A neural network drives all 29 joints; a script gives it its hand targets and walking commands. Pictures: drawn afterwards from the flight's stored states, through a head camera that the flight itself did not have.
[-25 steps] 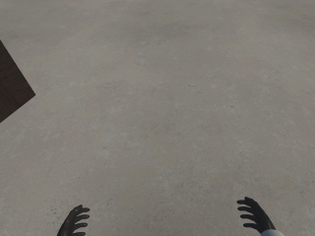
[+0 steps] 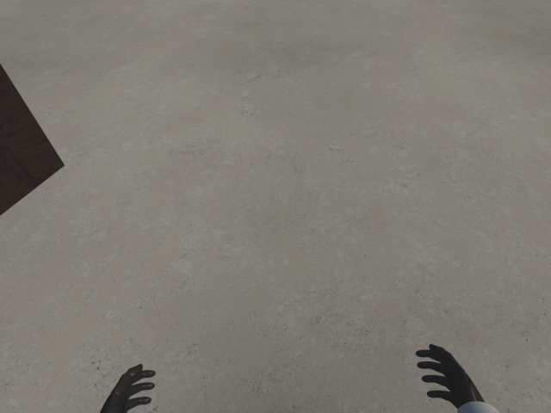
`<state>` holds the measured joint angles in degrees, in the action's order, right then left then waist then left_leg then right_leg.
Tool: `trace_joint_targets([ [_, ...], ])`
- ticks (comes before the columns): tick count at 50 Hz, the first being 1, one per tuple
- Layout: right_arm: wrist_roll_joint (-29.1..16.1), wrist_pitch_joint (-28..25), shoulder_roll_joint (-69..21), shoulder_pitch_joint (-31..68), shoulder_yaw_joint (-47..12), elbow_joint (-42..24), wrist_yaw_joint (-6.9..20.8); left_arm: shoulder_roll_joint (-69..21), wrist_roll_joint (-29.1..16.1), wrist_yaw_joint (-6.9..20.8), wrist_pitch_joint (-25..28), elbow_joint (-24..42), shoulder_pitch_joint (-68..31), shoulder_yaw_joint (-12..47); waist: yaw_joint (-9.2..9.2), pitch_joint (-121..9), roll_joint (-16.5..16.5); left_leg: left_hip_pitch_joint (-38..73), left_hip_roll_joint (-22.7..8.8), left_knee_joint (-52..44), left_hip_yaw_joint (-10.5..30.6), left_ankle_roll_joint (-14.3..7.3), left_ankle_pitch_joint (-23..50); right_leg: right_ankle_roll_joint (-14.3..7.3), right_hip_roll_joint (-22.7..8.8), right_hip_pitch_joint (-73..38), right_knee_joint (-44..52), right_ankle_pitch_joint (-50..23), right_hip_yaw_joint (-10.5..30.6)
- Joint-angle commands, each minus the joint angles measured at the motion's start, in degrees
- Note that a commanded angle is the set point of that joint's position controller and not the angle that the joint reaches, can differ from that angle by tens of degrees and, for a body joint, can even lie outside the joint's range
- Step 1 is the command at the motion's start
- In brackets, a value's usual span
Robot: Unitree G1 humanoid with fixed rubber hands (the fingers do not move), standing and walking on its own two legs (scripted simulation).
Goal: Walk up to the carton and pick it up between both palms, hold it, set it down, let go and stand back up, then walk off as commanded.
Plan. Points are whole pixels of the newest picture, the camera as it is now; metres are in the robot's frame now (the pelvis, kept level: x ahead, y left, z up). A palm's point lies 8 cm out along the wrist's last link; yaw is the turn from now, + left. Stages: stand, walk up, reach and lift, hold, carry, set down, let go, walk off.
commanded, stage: stand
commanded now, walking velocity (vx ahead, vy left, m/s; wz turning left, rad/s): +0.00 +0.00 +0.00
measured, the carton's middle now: out of the picture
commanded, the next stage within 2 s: walk up in 0.14 s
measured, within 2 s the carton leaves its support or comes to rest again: neither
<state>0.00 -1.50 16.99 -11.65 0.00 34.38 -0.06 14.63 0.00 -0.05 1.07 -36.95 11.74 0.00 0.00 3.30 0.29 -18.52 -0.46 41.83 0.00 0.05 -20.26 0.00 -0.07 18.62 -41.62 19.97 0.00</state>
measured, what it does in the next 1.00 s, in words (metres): walks ahead, turning left: left foot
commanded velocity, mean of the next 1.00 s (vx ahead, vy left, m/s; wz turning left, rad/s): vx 0.00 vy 0.00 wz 0.00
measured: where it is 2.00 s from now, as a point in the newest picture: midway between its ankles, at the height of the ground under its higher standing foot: (174, 352)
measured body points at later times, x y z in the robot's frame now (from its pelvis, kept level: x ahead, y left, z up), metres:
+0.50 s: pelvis +0.01 +0.01 +0.00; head +0.00 +0.01 +0.45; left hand +0.13 +0.29 -0.08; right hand +0.17 -0.25 -0.08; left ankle +0.03 +0.12 -0.69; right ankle +0.03 -0.12 -0.71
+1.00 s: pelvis +0.11 +0.10 -0.01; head +0.12 +0.10 +0.44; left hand +0.10 +0.46 -0.07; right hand +0.34 -0.13 -0.09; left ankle +0.07 +0.19 -0.71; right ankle +0.25 +0.04 -0.70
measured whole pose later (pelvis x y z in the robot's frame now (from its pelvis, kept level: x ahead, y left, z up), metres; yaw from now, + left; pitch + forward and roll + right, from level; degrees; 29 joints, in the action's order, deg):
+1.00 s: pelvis +0.11 +0.10 -0.01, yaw +26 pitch +0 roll +2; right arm 0.0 -0.2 26.1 -19.7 0.0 34.4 7.2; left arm 28.1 0.0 0.8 4.9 -39.6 12.9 -1.2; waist 0.0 0.6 -1.5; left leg -19.7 8.0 42.7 4.9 -3.7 -22.7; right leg 0.1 -5.4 32.7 -48.8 21.1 -5.3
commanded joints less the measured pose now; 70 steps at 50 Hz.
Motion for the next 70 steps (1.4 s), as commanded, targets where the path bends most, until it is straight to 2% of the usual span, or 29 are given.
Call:
trace_joint_targets([
  [1, 1.8, -2.4, 13.9, 3.2, 5.0, 0.7, -0.2, 15.7, 1.7, -0.1, 2.6, 0.6, -4.3, -5.4, -0.11, -4.9, 0.0, 0.3, -4.3, -10.3, 7.1, -4.0, 3.9, -4.2, -5.1, -0.3, 10.4, -2.7, 6.2],
  [16, 1.7, -2.4, 14.1, 3.3, 4.9, 1.0, -0.2, 15.9, 1.5, 0.0, 2.8, -0.2, -4.4, -5.4, -0.18, -5.4, 0.1, 0.7, -4.5, -10.2, 7.2, -4.1, 5.3, -4.2, -5.2, -0.6, 10.2, -4.2, 6.4],
  [17, 3.3, -0.2, 19.5, 2.0, 7.3, -3.4, 3.2, 26.4, 1.4, 0.1, 4.3, 0.4, 2.1, -10.4, -3.42, -5.3, -0.2, -18.5, -1.6, -7.4, 15.5, -7.4, -8.8, -7.5, -8.3, -15.6, 12.5, 16.2, 9.6],
  [18, 3.1, 0.7, 17.1, 6.0, 6.8, -5.2, 5.7, 29.7, 1.9, -0.6, 5.2, -0.9, 8.4, -11.7, -6.72, -3.5, -7.8, -32.5, 0.7, 0.7, 7.0, -3.9, -11.2, -11.5, -17.8, -26.6, 22.4, 25.9, 19.6],
  [19, 3.9, 1.3, 15.5, 5.5, 6.5, -5.1, 6.2, 31.4, 2.1, -1.2, 5.6, -0.7, 7.1, -12.4, -5.78, -3.7, -13.8, -34.1, -1.9, 14.6, 1.0, -1.6, -7.6, -15.1, -29.1, -25.3, 30.2, 25.0, 27.4],
  [20, 4.3, 1.8, 18.0, 5.2, 7.1, -4.6, 6.5, 29.7, 2.0, -1.4, 5.7, 1.0, 2.6, -12.1, -3.99, -2.9, -7.9, -32.5, -5.1, 18.2, 2.1, -0.1, -6.0, -15.7, -30.4, -22.1, 29.5, 19.2, 25.5],
  [22, 4.2, 1.8, 19.9, 5.1, 7.9, -4.2, 7.8, 28.1, 1.6, -1.4, 5.9, 1.4, 0.5, -11.8, -3.06, -1.1, -4.2, -27.4, -6.2, 17.8, 3.2, 0.9, -4.5, -14.7, -28.8, -16.1, 28.5, 16.2, 20.8],
  [25, 3.5, 2.0, 20.9, 4.4, 9.0, -3.8, 9.4, 28.5, 1.7, -0.6, 6.0, 1.2, -3.2, -11.6, -0.74, 1.6, -6.6, -19.3, -7.3, 15.5, 2.2, 0.7, -3.8, -13.0, -26.3, -5.7, 28.7, 16.5, 12.6],
  [28, 2.1, 2.4, 20.4, -3.3, 8.7, -2.8, 10.0, 31.6, 2.8, -0.3, 6.4, 2.4, -9.9, -12.3, 4.51, -1.2, -12.2, -7.4, -8.4, 7.4, 1.2, -1.8, -5.5, -10.8, -24.6, 1.6, 25.5, 16.0, 0.0],
  [29, 1.7, 2.3, 20.2, -7.9, 8.8, -1.0, 9.9, 31.5, 3.0, 0.0, 6.1, 2.9, -13.1, -12.0, 7.46, -2.6, -11.1, 0.6, -7.5, 3.0, -0.9, -2.3, -2.4, -9.2, -22.1, 6.6, 21.0, 17.9, -4.1],
  [30, 1.4, 2.0, 20.8, -14.0, 9.2, 2.0, 9.5, 29.7, 3.5, 0.1, 5.6, 3.1, -14.8, -11.4, 10.35, -4.5, -3.2, 11.1, -5.0, -1.9, -0.3, -3.5, -0.9, -6.9, -16.3, 13.4, 9.2, 20.2, -8.4],
  [31, 1.6, 1.4, 23.9, -20.5, 10.3, 5.6, 8.6, 24.2, 3.5, 0.4, 4.9, 3.0, -13.6, -9.4, 12.65, -5.1, 13.2, 20.7, -1.1, -7.2, 6.8, -6.3, -6.8, -4.5, -8.7, 21.6, -14.8, 18.0, -11.6],
  [32, 2.0, 1.0, 28.2, -20.3, 11.2, 4.5, 6.9, 18.3, 2.3, 1.0, 4.9, 3.6, -10.6, -7.2, 12.59, -0.6, 28.7, 21.9, -8.2, -21.1, 29.9, -9.9, -19.4, -2.2, -0.7, 35.4, -35.1, 16.6, -10.8],
  [33, 1.6, 0.3, 29.0, -13.4, 10.6, 1.9, 6.5, 18.4, 1.1, 0.9, 5.1, 3.6, -7.6, -6.4, 6.8, 2.4, 24.9, 17.1, -12.5, -29.4, 45.2, -12.4, -18.6, -2.1, 0.9, 38.5, -35.7, 13.6, -4.0],
  [34, 0.6, 0.4, 29.9, -9.7, 10.2, 0.7, 6.4, 23.6, 1.1, 0.9, 5.5, 2.9, -6.1, -7.0, 4.45, 2.7, 15.9, 12.3, -15.3, -32.2, 48.8, -15.9, -24.4, -3.1, -1.4, 34.1, -32.3, 11.4, 0.1],
  [39, 0.9, -0.4, 26.3, -5.4, 8.2, -3.2, 5.6, 25.9, 0.0, 0.9, 6.4, -0.6, -2.0, -6.5, 1.79, -4.5, 11.3, 6.3, -10.7, -25.7, 32.7, -14.9, -9.6, -1.6, -4.2, 19.8, -17.5, 5.9, 0.1],
  [42, 1.1, -0.5, 26.0, -5.8, 7.9, -4.4, 5.9, 26.1, 0.8, 1.0, 6.0, -1.2, -1.8, -6.8, 1.86, -4.5, 9.1, 2.2, -10.1, -26.2, 32.1, -16.0, -18.0, -1.5, -3.8, 17.3, -11.1, 4.2, -0.8],
  [48, 1.2, -0.9, 25.3, -8.3, 7.7, -3.3, 5.6, 24.7, 1.2, 1.2, 7.1, -0.6, -3.8, -6.2, 3.45, -5.7, 5.1, 5.5, -7.9, -22.5, 34.3, -15.7, -11.5, -1.5, -2.3, 15.7, -0.8, -1.5, 0.3],
  [50, 1.2, -0.8, 24.8, -6.7, 7.4, -3.2, 5.5, 24.4, 0.9, 1.1, 7.9, -1.1, -1.4, -6.1, 1.46, -4.8, 3.9, 0.9, -6.8, -19.0, 33.6, -14.4, -6.0, -1.9, -1.6, 8.2, 5.4, -0.9, 1.6],
  [51, 1.1, -0.8, 24.2, -4.3, 7.0, -3.5, 5.5, 24.5, 0.9, 0.8, 8.5, -2.0, 2.9, -6.3, -1.76, -5.2, 2.1, -5.4, -4.9, -14.1, 30.3, -12.2, -3.9, -2.5, -1.7, -1.5, 12.1, -3.5, 2.6],
  [52, 0.6, -1.0, 21.3, -0.7, 6.0, -4.4, 5.6, 27.3, 1.5, 0.0, 9.1, -3.8, 11.2, -7.4, -7.25, -7.6, -4.4, -16.9, 0.4, -3.1, 22.6, -7.6, -1.0, -3.9, -6.0, -17.5, 19.6, -0.6, 8.9],
  [53, 0.2, -1.9, 14.4, -2.4, 4.2, -4.6, 5.9, 33.8, 2.1, -1.0, 9.2, -4.8, 17.8, -10.1, -10.11, -13.8, -19.9, -27.1, 7.7, 15.9, 10.1, -3.0, -5.1, -5.8, -23.9, -31.5, 27.2, 18.3, 28.6],
  [54, 1.2, -1.5, 18.7, -2.7, 4.8, -2.8, 5.3, 34.6, 1.8, -1.0, 8.6, -4.4, 14.0, -10.5, -8.49, -8.3, -13.1, -34.7, 6.1, 22.4, 5.5, -0.5, -7.6, -7.1, -30.3, -30.4, 31.8, 27.7, 36.5],
  [55, 1.8, -1.0, 21.7, -3.6, 5.1, -1.7, 5.1, 33.3, 1.6, -0.8, 8.4, -3.5, 10.9, -10.4, -6.71, -6.9, -6.9, -36.1, 1.8, 25.0, 7.1, -0.6, -5.7, -8.6, -32.2, -29.7, 30.0, 25.1, 36.0],
  [56, 1.7, -1.1, 22.7, -4.2, 5.2, -0.3, 5.3, 31.3, 1.8, -0.8, 8.5, -2.7, 9.6, -10.0, -5.61, -4.1, -4.6, -34.4, 0.5, 25.2, 6.8, -1.0, -3.5, -5.9, -30.3, -26.8, 29.4, 16.2, 30.7],
  [58, 1.2, -1.0, 23.3, -5.3, 5.9, 1.7, 5.7, 29.0, 1.8, -0.9, 8.8, -2.5, 7.3, -9.0, -3.2, 0.6, -3.6, -27.8, -0.6, 25.1, 6.4, -0.9, 1.4, -0.4, -25.8, -17.8, 29.9, 3.4, 19.6],
  [60, 1.1, -0.1, 21.8, -5.1, 5.6, 1.3, 6.3, 27.6, 1.0, -0.6, 9.0, -2.6, 6.8, -8.2, -2.31, 2.8, -5.9, -25.1, -2.5, 23.7, 4.9, -0.5, 6.7, 1.5, -22.1, -14.4, 28.5, -10.5, 8.5],
  [64, 0.3, 1.1, 19.3, -3.2, 4.9, 0.3, 7.0, 26.5, 0.1, 0.0, 8.2, -1.6, 6.7, -7.8, -2.71, 5.4, -10.3, -21.0, -4.4, 17.2, -0.3, -0.3, 12.9, -0.4, -17.8, -11.0, 28.4, -23.6, -5.2],
  [70, 0.3, 0.8, 18.8, 2.1, 4.7, -0.9, 7.3, 28.4, -0.1, 0.4, 6.8, -0.9, 6.1, -8.4, -3.98, 7.2, -10.7, -17.3, -6.4, 3.0, -3.9, -1.2, 16.4, -4.9, -16.2, -10.3, 26.7, -15.7, -12.3],
])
